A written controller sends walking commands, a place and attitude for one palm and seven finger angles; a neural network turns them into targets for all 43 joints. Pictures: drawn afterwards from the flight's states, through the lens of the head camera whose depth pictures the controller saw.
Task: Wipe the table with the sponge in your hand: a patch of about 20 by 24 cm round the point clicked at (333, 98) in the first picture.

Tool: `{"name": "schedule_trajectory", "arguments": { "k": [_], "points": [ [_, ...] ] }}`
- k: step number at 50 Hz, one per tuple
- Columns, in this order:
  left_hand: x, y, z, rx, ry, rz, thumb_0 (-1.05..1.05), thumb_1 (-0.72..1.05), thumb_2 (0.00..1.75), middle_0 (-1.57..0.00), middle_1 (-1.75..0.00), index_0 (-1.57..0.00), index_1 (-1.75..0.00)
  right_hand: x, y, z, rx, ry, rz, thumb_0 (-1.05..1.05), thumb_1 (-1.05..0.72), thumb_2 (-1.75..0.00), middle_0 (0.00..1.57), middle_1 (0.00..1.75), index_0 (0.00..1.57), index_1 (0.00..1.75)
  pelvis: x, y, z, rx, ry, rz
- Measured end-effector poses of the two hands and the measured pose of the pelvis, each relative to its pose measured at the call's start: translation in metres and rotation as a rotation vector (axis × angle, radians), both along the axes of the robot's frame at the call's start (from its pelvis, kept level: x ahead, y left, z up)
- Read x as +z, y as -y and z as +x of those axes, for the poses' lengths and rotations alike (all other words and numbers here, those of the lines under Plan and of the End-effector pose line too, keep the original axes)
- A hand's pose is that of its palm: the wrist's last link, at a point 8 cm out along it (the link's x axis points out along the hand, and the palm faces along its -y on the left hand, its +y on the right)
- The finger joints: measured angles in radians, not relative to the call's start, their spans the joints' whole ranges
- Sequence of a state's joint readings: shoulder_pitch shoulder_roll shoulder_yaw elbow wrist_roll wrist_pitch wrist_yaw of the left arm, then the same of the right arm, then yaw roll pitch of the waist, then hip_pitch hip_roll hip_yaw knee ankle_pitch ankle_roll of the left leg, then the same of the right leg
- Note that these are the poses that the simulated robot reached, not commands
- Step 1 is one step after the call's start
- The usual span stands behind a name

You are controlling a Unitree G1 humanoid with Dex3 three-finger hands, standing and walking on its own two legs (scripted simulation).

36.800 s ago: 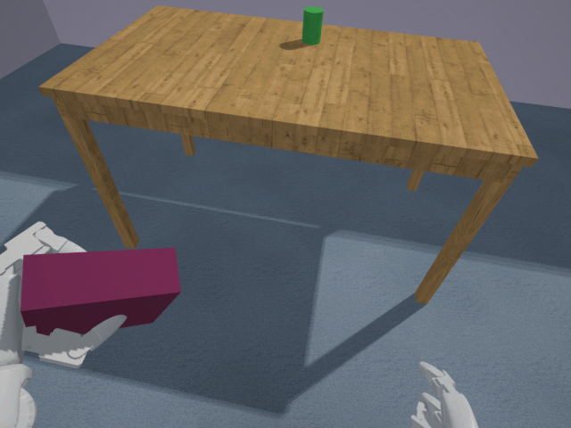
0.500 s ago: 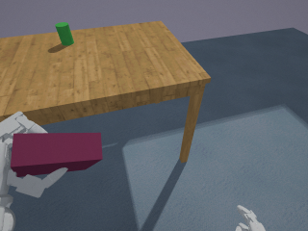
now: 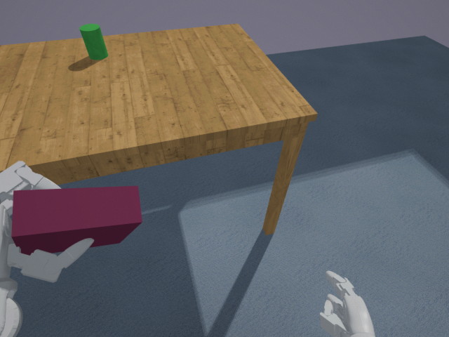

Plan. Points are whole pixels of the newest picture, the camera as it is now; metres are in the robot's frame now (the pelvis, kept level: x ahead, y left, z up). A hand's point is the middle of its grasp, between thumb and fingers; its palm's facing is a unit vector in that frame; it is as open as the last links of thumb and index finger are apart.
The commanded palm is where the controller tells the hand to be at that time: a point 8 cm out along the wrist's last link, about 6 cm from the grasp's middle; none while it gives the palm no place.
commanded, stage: stop stepping back and stand still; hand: left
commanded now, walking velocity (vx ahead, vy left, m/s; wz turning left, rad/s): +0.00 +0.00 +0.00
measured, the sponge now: (96, 220) +0.23 +0.20 +0.15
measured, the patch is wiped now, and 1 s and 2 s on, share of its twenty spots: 1.00 1.00 1.00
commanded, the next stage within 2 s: stand and wait in 0.16 s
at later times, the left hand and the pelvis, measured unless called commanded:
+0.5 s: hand (46, 223) +0.21 +0.25 +0.17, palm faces +0.39 -0.85 -0.35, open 9.4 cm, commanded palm +0.16 +0.29 +0.20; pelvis +0.00 +0.01 +0.00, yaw -1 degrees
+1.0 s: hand (51, 224) +0.21 +0.24 +0.18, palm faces +0.39 -0.84 -0.37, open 9.4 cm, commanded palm +0.16 +0.28 +0.20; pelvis +0.00 +0.01 +0.00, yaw -1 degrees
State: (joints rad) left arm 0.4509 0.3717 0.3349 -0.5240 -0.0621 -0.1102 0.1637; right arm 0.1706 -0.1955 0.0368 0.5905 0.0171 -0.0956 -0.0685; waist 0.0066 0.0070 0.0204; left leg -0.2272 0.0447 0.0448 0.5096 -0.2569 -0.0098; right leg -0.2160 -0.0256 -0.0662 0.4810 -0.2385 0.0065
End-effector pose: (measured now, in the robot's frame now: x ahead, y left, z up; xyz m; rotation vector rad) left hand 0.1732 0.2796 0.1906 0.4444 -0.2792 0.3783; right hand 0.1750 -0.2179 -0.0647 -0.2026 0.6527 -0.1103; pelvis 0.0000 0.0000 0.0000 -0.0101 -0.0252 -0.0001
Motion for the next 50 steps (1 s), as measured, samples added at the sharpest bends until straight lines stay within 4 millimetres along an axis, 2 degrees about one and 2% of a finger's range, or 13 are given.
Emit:
{"name": "schedule_trajectory", "arguments": {
  "k": [9, 30, 50],
  "points": [
    [-0.001, -0.005, 0.001, -0.017, 0.003, -0.018, -0.01, -0.47, 1.08, -0.80, -1.39, -0.81, -1.41, 0.004, -0.009, -0.001, 0.006, -0.002, -0.008, 0.02, -0.90, -0.90, 0.20, 0.30, 0.21, 0.30, 0.002, -0.008, -0.001, -0.005, -0.004, -0.003],
    [-0.002, -0.005, 0.000, -0.020, -0.020, -0.013, -0.01, -0.47, 1.08, -0.80, -1.39, -0.81, -1.41, -0.001, 0.005, -0.019, -0.048, -0.036, -0.027, 0.02, -0.91, -0.90, 0.20, 0.30, 0.21, 0.30, 0.003, -0.011, -0.004, -0.014, -0.005, -0.006],
    [-0.002, 0.002, -0.001, -0.009, -0.037, -0.012, -0.01, -0.47, 1.08, -0.80, -1.39, -0.81, -1.41, -0.004, 0.008, -0.013, -0.039, -0.028, -0.010, 0.02, -0.91, -0.90, 0.20, 0.30, 0.21, 0.30, 0.003, -0.005, -0.003, -0.010, -0.007, -0.006]
  ]
}}
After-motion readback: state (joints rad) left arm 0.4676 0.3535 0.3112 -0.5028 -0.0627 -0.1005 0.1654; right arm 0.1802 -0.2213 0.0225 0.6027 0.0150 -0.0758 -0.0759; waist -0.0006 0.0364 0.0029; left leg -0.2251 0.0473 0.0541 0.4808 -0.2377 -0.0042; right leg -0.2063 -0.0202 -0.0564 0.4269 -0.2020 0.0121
